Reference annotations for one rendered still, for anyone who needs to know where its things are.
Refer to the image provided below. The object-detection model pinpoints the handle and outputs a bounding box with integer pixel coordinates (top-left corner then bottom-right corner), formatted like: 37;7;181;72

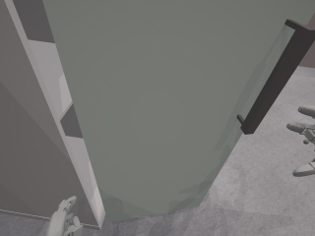
236;19;315;135

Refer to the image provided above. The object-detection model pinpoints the robot left hand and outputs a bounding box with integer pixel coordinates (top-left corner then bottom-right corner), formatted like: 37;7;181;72
45;196;84;236

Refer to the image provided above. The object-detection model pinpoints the robot right hand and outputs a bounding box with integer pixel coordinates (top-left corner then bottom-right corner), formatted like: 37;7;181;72
286;105;315;177

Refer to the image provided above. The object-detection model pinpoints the fridge door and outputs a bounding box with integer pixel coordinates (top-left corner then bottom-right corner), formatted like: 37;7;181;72
42;0;315;222

